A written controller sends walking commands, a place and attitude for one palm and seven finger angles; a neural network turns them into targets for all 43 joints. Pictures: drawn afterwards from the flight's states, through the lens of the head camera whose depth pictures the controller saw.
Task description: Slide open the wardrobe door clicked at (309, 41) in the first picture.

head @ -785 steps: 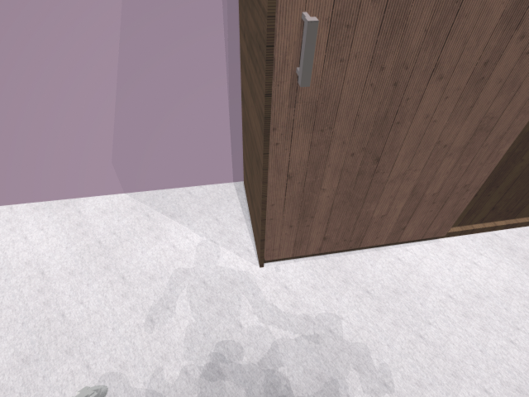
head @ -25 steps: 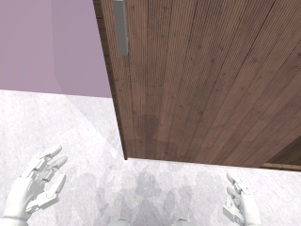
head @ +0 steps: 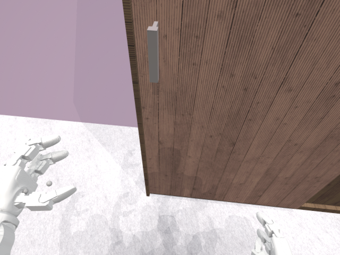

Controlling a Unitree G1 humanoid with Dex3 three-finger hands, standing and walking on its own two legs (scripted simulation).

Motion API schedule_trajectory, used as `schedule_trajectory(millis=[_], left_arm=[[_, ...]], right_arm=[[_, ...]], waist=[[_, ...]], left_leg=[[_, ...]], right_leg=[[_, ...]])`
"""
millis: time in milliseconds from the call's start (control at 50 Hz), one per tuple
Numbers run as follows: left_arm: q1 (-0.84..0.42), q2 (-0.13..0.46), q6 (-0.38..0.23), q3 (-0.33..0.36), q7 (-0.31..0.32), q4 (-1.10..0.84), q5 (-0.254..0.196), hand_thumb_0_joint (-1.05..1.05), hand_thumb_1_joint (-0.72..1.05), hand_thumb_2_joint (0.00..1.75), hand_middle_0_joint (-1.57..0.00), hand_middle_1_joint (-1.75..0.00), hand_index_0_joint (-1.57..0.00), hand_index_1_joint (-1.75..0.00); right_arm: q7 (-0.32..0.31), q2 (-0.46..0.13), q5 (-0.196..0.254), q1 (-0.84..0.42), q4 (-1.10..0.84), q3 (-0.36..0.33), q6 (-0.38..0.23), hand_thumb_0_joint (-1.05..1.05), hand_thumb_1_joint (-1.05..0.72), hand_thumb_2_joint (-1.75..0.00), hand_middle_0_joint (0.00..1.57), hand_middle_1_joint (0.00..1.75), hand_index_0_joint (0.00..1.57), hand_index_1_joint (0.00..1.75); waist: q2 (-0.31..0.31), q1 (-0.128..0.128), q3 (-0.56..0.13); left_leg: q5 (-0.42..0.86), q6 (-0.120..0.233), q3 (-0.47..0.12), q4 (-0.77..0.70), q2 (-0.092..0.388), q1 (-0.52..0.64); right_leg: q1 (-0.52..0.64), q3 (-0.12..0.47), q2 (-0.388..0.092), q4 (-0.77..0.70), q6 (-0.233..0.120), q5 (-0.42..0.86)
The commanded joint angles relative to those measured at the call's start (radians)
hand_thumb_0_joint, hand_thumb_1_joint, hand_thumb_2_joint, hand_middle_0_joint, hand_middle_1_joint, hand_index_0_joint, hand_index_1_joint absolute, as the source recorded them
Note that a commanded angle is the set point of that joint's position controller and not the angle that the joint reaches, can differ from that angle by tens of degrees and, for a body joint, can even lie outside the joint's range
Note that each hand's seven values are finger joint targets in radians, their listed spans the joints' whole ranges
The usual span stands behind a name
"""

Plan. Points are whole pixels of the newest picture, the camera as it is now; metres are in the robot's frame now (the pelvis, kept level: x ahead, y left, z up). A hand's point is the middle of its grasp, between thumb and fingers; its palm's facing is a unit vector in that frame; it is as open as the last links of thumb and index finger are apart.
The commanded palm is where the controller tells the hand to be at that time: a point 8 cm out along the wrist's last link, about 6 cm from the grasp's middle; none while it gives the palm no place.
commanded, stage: raise the hand with hooked fingers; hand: left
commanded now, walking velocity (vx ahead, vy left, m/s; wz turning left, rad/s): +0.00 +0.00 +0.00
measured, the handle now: (154, 52) +0.56 +0.10 +0.22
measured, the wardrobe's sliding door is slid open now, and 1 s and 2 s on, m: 0.00 0.00 0.00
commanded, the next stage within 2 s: move the hooked fingers beside the handle in 1.22 s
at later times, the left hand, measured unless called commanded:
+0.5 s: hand (40, 139) +0.26 +0.26 +0.20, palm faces +0.04 -0.99 -0.10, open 13.8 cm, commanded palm +0.23 +0.31 +0.20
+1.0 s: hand (45, 116) +0.28 +0.25 +0.23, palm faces +0.05 -1.00 -0.06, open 14.0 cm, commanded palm +0.25 +0.29 +0.24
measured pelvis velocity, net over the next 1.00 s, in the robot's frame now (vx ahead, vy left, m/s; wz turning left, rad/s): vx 0.01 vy -0.03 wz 0.00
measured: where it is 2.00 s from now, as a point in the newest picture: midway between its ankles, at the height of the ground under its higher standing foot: outside the picture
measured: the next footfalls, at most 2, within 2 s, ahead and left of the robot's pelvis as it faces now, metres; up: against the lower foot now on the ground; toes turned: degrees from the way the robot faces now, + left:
none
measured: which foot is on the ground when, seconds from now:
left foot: down 0.00-1.00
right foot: down 0.00-1.00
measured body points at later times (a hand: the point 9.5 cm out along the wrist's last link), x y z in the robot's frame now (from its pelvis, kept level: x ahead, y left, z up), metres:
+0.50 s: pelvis +0.01 -0.01 +0.02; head -0.02 -0.02 +0.47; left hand +0.25 +0.31 +0.20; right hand +0.20 -0.22 -0.04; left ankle +0.00 +0.11 -0.71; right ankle +0.04 -0.13 -0.71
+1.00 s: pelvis +0.01 -0.03 +0.03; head -0.02 -0.05 +0.48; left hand +0.27 +0.30 +0.23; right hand +0.20 -0.25 -0.03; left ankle +0.00 +0.11 -0.71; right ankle +0.04 -0.13 -0.71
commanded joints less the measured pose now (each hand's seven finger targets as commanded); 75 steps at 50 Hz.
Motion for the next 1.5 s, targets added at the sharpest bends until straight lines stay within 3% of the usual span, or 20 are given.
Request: schedule_trajectory(millis=[0, 80, 180, 260, 300, 360, 480, 600, 660, 720, 780, 960, 1060, 1080, 1100, 1180, 1300, 1380, 1420, 1480], left_arm=[[-0.204, 0.194, -0.004, 0.038, -0.019, -0.187, 0.003, 0.00, -0.15, 0.45, -0.27, -0.98, -0.27, -0.98], [-0.296, 0.279, 0.032, 0.104, -0.017, -0.225, 0.009, 0.00, -0.24, 0.41, -0.28, -1.03, -0.28, -1.03], [-0.365, 0.305, 0.051, 0.152, 0.004, -0.215, 0.002, 0.00, -0.36, 0.36, -0.29, -1.11, -0.29, -1.11], [-0.407, 0.273, 0.120, 0.112, -0.016, -0.153, 0.006, 0.00, -0.45, 0.32, -0.30, -1.17, -0.30, -1.17], [-0.436, 0.269, 0.165, 0.091, -0.025, -0.118, 0.014, 0.00, -0.50, 0.30, -0.30, -1.20, -0.30, -1.20], [-0.511, 0.303, 0.214, 0.101, -0.033, -0.138, 0.023, 0.00, -0.50, 0.30, -0.30, -1.20, -0.30, -1.20], [-0.615, 0.414, 0.214, 0.208, -0.025, -0.190, 0.018, 0.00, -0.50, 0.30, -0.30, -1.20, -0.30, -1.20], [-0.708, 0.388, 0.298, 0.155, -0.050, -0.038, 0.020, 0.00, -0.50, 0.30, -0.30, -1.20, -0.30, -1.20], [-0.795, 0.409, 0.343, 0.139, -0.059, -0.054, 0.036, 0.00, -0.50, 0.30, -0.30, -1.20, -0.30, -1.20], [-0.792, 0.430, 0.361, 0.157, -0.063, -0.032, 0.038, 0.00, -0.50, 0.30, -0.30, -1.20, -0.30, -1.20], [-0.690, 0.432, 0.363, 0.194, -0.078, 0.025, 0.020, 0.00, -0.50, 0.30, -0.30, -1.20, -0.30, -1.20], [-0.804, 0.433, 0.326, 0.184, -0.036, -0.121, 0.034, 0.00, -0.50, 0.30, -0.30, -1.20, -0.30, -1.20], [-0.790, 0.431, 0.320, 0.189, -0.024, -0.107, 0.041, 0.00, -0.50, 0.30, -0.30, -1.20, -0.30, -1.20], [-0.769, 0.435, 0.326, 0.191, -0.024, -0.088, 0.042, 0.00, -0.50, 0.30, -0.30, -1.20, -0.30, -1.20], [-0.778, 0.420, 0.337, 0.170, -0.029, -0.078, 0.043, 0.00, -0.50, 0.30, -0.30, -1.20, -0.30, -1.20], [-0.755, 0.405, 0.369, 0.150, -0.043, -0.019, 0.041, 0.00, -0.50, 0.30, -0.30, -1.20, -0.30, -1.20], [-0.780, 0.428, 0.350, 0.173, -0.045, -0.082, 0.035, 0.00, -0.50, 0.30, -0.30, -1.20, -0.30, -1.20], [-0.869, 0.383, 0.328, 0.116, -0.029, -0.049, 0.041, 0.00, -0.50, 0.30, -0.30, -1.20, -0.30, -1.20], [-0.934, 0.336, 0.337, 0.055, -0.018, -0.020, 0.054, 0.00, -0.50, 0.30, -0.30, -1.20, -0.30, -1.20], [-0.970, 0.352, 0.346, 0.050, 0.009, 0.010, 0.079, 0.00, -0.50, 0.30, -0.30, -1.20, -0.30, -1.20]], right_arm=[[-0.024, -0.146, 0.010, -0.115, -0.153, -0.053, -0.068, 0.00, -0.90, -0.90, 0.20, 0.30, 0.20, 0.30], [-0.040, -0.146, 0.007, -0.126, -0.144, -0.045, -0.076, 0.00, -0.90, -0.90, 0.20, 0.30, 0.20, 0.30], [-0.042, -0.132, 0.008, -0.143, -0.134, -0.030, -0.075, 0.00, -0.90, -0.90, 0.20, 0.30, 0.20, 0.30], [-0.040, -0.132, 0.016, -0.146, -0.129, -0.022, -0.062, 0.00, -0.90, -0.90, 0.20, 0.30, 0.20, 0.30], [-0.039, -0.135, 0.020, -0.149, -0.130, -0.019, -0.052, 0.00, -0.90, -0.90, 0.20, 0.30, 0.20, 0.30], [-0.041, -0.137, 0.022, -0.157, -0.140, -0.019, -0.038, 0.00, -0.90, -0.90, 0.20, 0.30, 0.20, 0.30], [-0.038, -0.126, 0.016, -0.184, -0.141, -0.011, -0.023, 0.00, -0.90, -0.90, 0.20, 0.30, 0.20, 0.30], [-0.039, -0.132, 0.033, -0.193, -0.122, -0.006, 0.004, 0.00, -0.90, -0.90, 0.20, 0.30, 0.20, 0.30], [-0.040, -0.139, 0.038, -0.211, -0.136, -0.008, 0.011, 0.00, -0.90, -0.90, 0.20, 0.30, 0.20, 0.30], [-0.033, -0.136, 0.037, -0.219, -0.144, -0.008, 0.020, 0.00, -0.90, -0.90, 0.20, 0.30, 0.20, 0.30], [-0.019, -0.143, 0.038, -0.218, -0.141, -0.016, 0.035, 0.00, -0.90, -0.90, 0.20, 0.30, 0.20, 0.30], [-0.021, -0.129, 0.039, -0.235, -0.167, -0.017, 0.039, 0.00, -0.90, -0.90, 0.20, 0.30, 0.20, 0.30], [-0.033, -0.130, 0.035, -0.229, -0.154, -0.014, 0.034, 0.00, -0.90, -0.90, 0.20, 0.30, 0.20, 0.30], [-0.033, -0.132, 0.035, -0.227, -0.150, -0.015, 0.038, 0.00, -0.90, -0.90, 0.20, 0.30, 0.20, 0.30], [-0.034, -0.131, 0.038, -0.231, -0.150, -0.013, 0.039, 0.00, -0.90, -0.90, 0.20, 0.30, 0.20, 0.30], [-0.034, -0.139, 0.040, -0.230, -0.147, -0.014, 0.042, 0.00, -0.90, -0.90, 0.20, 0.30, 0.20, 0.30], [-0.029, -0.136, 0.037, -0.235, -0.158, -0.013, 0.042, 0.00, -0.90, -0.90, 0.20, 0.30, 0.20, 0.30], [-0.036, -0.132, 0.038, -0.223, -0.139, -0.011, 0.037, 0.00, -0.90, -0.90, 0.20, 0.30, 0.20, 0.30], [-0.043, -0.131, 0.041, -0.222, -0.133, -0.006, 0.035, 0.00, -0.90, -0.90, 0.20, 0.30, 0.20, 0.30], [-0.048, -0.135, 0.040, -0.218, -0.124, -0.009, 0.037, 0.00, -0.90, -0.90, 0.20, 0.30, 0.20, 0.30]], waist=[[0.087, -0.004, -0.060], [0.070, 0.013, -0.082], [0.095, 0.032, -0.073], [0.128, 0.027, -0.035], [0.103, 0.024, -0.006], [0.072, 0.023, -0.037], [0.069, 0.047, -0.116], [0.070, 0.026, -0.040], [0.095, 0.029, -0.078], [0.037, 0.037, -0.109], [-0.027, 0.052, -0.113], [0.077, 0.039, -0.120], [0.097, 0.037, -0.116], [0.058, 0.040, -0.107], [0.087, 0.034, -0.092], [0.049, 0.032, -0.059], [0.046, 0.036, -0.121], [0.038, 0.015, -0.078], [0.078, 0.000, -0.043], [0.085, 0.006, -0.061]], left_leg=[[0.160, 0.006, -0.033, -0.225, -0.026, 0.039], [0.171, 0.011, -0.042, -0.261, -0.027, 0.089], [0.201, 0.000, -0.046, -0.312, -0.029, 0.140], [0.214, -0.004, -0.040, -0.343, -0.031, 0.164], [0.200, -0.001, -0.039, -0.359, -0.030, 0.160], [0.220, 0.005, -0.040, -0.369, -0.032, 0.192], [0.310, 0.009, -0.026, -0.376, -0.040, 0.249], [0.266, 0.012, -0.017, -0.395, -0.042, 0.237], [0.270, 0.014, -0.019, -0.396, -0.047, 0.262], [0.293, 0.019, -0.017, -0.391, -0.048, 0.256], [0.318, 0.020, -0.007, -0.380, -0.045, 0.237], [0.291, 0.020, 0.006, -0.387, -0.051, 0.274], [0.282, 0.019, 0.002, -0.392, -0.050, 0.275], [0.279, 0.019, 0.003, -0.392, -0.045, 0.264], [0.257, 0.018, 0.003, -0.396, -0.046, 0.262], [0.243, 0.017, -0.003, -0.393, -0.043, 0.250], [0.278, 0.019, -0.008, -0.397, -0.045, 0.271], [0.244, 0.015, -0.012, -0.404, -0.041, 0.280], [0.198, 0.015, -0.017, -0.413, -0.045, 0.276], [0.187, 0.012, -0.021, -0.420, -0.045, 0.274]], right_leg=[[0.105, 0.014, 0.037, -0.146, -0.020, 0.049], [0.163, 0.014, 0.040, -0.182, -0.022, 0.049], [0.218, 0.003, 0.043, -0.214, -0.028, 0.079], [0.222, 0.002, 0.038, -0.240, -0.027, 0.115], [0.228, 0.005, 0.037, -0.260, -0.025, 0.106], [0.248, 0.007, 0.035, -0.276, -0.023, 0.125], [0.333, 0.014, 0.037, -0.297, -0.026, 0.217], [0.305, 0.027, 0.024, -0.334, -0.022, 0.192], [0.312, 0.033, 0.018, -0.337, -0.022, 0.192], [0.347, 0.040, 0.015, -0.334, -0.019, 0.215], [0.370, 0.049, 0.011, -0.327, -0.015, 0.256], [0.341, 0.051, 0.015, -0.334, -0.016, 0.210], [0.349, 0.053, 0.014, -0.338, -0.017, 0.204], [0.357, 0.057, 0.013, -0.346, -0.015, 0.194], [0.336, 0.058, 0.011, -0.350, -0.015, 0.169], [0.314, 0.059, 0.014, -0.356, -0.015, 0.148], [0.343, 0.045, 0.016, -0.338, -0.018, 0.188], [0.294, 0.039, 0.026, -0.352, -0.018, 0.153], [0.250, 0.035, 0.023, -0.353, -0.018, 0.111], [0.260, 0.031, 0.021, -0.353, -0.023, 0.098]])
